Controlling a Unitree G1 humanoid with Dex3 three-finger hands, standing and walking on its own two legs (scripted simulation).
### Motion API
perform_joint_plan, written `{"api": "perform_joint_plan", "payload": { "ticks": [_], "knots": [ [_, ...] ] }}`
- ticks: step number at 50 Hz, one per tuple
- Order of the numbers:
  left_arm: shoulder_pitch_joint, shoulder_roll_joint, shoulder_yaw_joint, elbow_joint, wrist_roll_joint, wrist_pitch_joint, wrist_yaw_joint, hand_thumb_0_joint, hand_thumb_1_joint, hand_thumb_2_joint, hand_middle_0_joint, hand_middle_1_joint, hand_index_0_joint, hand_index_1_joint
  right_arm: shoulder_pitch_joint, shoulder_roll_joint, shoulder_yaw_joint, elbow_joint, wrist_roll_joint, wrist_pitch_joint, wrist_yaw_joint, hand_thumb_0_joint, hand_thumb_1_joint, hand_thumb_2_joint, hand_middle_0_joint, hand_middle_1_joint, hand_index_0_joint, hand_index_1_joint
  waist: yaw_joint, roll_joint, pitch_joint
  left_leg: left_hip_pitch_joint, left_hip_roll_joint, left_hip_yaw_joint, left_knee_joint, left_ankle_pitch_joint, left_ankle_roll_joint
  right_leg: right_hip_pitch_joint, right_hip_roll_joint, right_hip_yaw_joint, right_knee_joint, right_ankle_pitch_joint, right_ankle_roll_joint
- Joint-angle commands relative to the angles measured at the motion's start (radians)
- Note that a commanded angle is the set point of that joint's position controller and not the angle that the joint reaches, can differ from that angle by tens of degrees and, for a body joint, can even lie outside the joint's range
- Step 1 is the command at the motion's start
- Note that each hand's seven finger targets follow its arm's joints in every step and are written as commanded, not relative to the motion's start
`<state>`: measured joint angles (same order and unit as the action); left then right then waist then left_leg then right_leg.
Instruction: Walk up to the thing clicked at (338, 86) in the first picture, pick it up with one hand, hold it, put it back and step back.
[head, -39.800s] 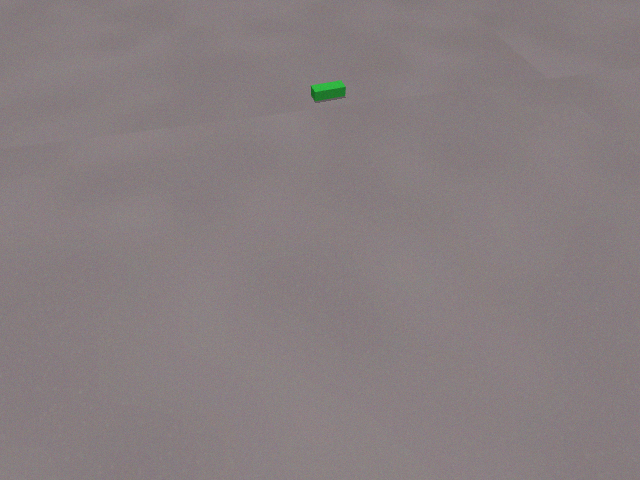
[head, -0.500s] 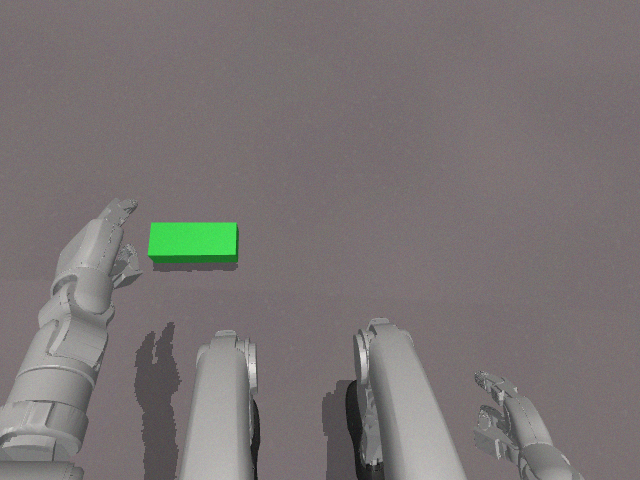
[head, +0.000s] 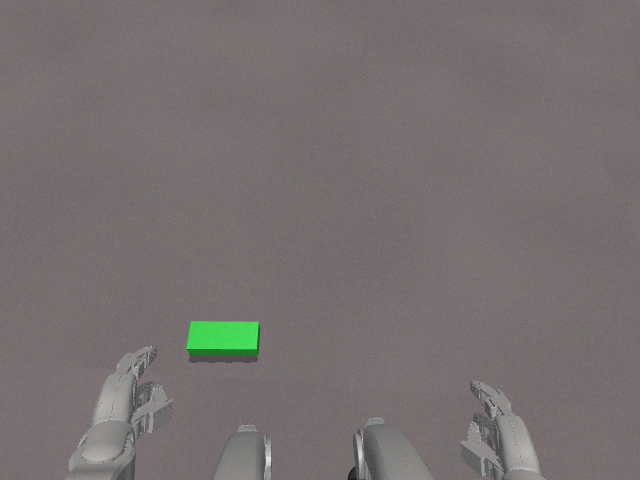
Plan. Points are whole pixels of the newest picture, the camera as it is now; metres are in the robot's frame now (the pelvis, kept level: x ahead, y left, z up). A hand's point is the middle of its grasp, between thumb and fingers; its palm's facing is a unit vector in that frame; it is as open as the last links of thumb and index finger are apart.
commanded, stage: home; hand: left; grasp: from above
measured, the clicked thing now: (224, 338) +0.51 +0.21 -0.64
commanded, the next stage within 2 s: none
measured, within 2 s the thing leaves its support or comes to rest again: neither
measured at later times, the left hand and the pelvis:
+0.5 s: hand (131, 452) +0.18 +0.19 +0.00, palm faces +0.09 -0.97 -0.21, open 7.4 cm; pelvis +0.03 +0.00 +0.05, yaw +2 degrees
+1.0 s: hand (134, 449) +0.18 +0.19 +0.00, palm faces +0.07 -0.98 -0.21, open 7.4 cm; pelvis +0.02 +0.00 +0.05, yaw +1 degrees
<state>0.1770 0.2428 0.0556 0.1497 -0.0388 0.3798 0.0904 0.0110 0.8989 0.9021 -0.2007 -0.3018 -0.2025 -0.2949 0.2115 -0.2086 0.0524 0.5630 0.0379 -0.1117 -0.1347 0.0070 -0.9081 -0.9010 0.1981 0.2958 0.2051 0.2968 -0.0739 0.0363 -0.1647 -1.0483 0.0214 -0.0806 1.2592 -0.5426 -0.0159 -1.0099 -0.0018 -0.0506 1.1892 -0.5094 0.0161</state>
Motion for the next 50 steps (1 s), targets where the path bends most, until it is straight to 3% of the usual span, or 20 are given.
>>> {"api": "perform_joint_plan", "payload": {
  "ticks": [1,2,6,9,13,20,26,39,50],
  "knots": [
    [0.059,0.102,0.062,-0.275,-0.024,-0.015,0.008,0.000,0.900,0.899,-0.199,-0.299,-0.199,-0.299,0.008,-0.123,-0.048,-0.157,-0.002,-0.072,-0.037,0.000,-0.901,-0.899,0.200,0.299,0.200,0.299,0.011,0.043,-0.237,0.324,-0.020,0.024,-0.291,0.198,0.032,0.305,0.017,0.009,-0.280,0.200,-0.023],
    [0.090,0.089,0.044,-0.293,-0.024,-0.009,0.003,0.000,0.900,0.899,-0.199,-0.299,-0.199,-0.299,0.010,-0.122,-0.048,-0.159,-0.005,-0.077,-0.040,0.000,-0.901,-0.899,0.200,0.299,0.200,0.299,0.006,0.055,-0.214,0.349,-0.016,0.020,-0.315,0.210,0.028,0.312,0.020,0.002,-0.293,0.209,-0.023],
    [0.226,0.080,0.040,-0.390,-0.025,0.007,-0.008,0.000,0.900,0.899,-0.199,-0.298,-0.199,-0.298,0.024,-0.115,-0.052,-0.185,-0.011,-0.097,-0.053,0.000,-0.901,-0.900,0.200,0.300,0.200,0.300,0.020,0.042,-0.193,0.402,-0.020,0.030,-0.354,0.299,0.027,0.386,0.027,-0.013,-0.336,0.273,-0.025],
    [0.271,0.068,0.026,-0.426,-0.024,0.018,-0.024,0.000,0.900,0.899,-0.199,-0.299,-0.199,-0.298,0.025,-0.120,-0.057,-0.196,-0.016,-0.108,-0.055,0.000,-0.901,-0.899,0.200,0.299,0.200,0.299,0.013,0.037,-0.142,0.434,-0.014,0.019,-0.388,0.335,0.023,0.389,0.033,-0.026,-0.355,0.288,-0.027],
    [0.313,0.066,0.023,-0.457,-0.021,0.026,-0.042,0.000,0.900,0.899,-0.199,-0.299,-0.199,-0.299,0.017,-0.124,-0.062,-0.208,-0.019,-0.126,-0.057,0.000,-0.901,-0.899,0.200,0.299,0.200,0.299,0.018,0.020,-0.083,0.444,-0.015,0.015,-0.424,0.292,0.027,0.396,0.033,-0.036,-0.384,0.252,-0.023],
    [0.277,0.081,0.034,-0.457,-0.011,0.022,-0.062,0.000,0.900,0.899,-0.199,-0.299,-0.199,-0.299,0.012,-0.132,-0.067,-0.204,-0.028,-0.157,-0.060,0.000,-0.901,-0.899,0.200,0.299,0.199,0.299,0.014,-0.014,-0.040,0.435,-0.028,0.041,-0.417,0.230,0.036,0.395,0.021,-0.024,-0.414,0.204,-0.012],
    [0.301,0.089,0.038,-0.475,-0.002,0.015,-0.062,0.000,0.900,0.899,-0.199,-0.299,-0.199,-0.299,0.010,-0.134,-0.073,-0.191,-0.031,-0.171,-0.057,0.000,-0.901,-0.899,0.200,0.299,0.199,0.299,0.033,0.027,-0.095,0.469,-0.029,0.037,-0.410,0.308,0.027,0.426,0.022,-0.023,-0.387,0.269,-0.017],
    [0.300,0.081,0.034,-0.462,-0.009,0.022,-0.059,0.000,0.901,0.899,-0.199,-0.299,-0.199,-0.299,0.000,-0.134,-0.068,-0.194,-0.029,-0.175,-0.056,0.000,-0.901,-0.899,0.200,0.299,0.199,0.299,0.036,0.008,-0.059,0.438,-0.024,0.032,-0.430,0.224,0.031,0.419,0.024,-0.025,-0.404,0.198,-0.015],
    [0.299,0.088,0.037,-0.470,-0.006,0.021,-0.060,0.000,0.901,0.899,-0.199,-0.299,-0.199,-0.299,0.010,-0.135,-0.072,-0.182,-0.030,-0.180,-0.060,0.000,-0.902,-0.899,0.200,0.299,0.199,0.299,0.040,0.025,-0.078,0.452,-0.021,0.034,-0.418,0.267,0.026,0.419,0.024,-0.022,-0.392,0.230,-0.017]
  ]
}}
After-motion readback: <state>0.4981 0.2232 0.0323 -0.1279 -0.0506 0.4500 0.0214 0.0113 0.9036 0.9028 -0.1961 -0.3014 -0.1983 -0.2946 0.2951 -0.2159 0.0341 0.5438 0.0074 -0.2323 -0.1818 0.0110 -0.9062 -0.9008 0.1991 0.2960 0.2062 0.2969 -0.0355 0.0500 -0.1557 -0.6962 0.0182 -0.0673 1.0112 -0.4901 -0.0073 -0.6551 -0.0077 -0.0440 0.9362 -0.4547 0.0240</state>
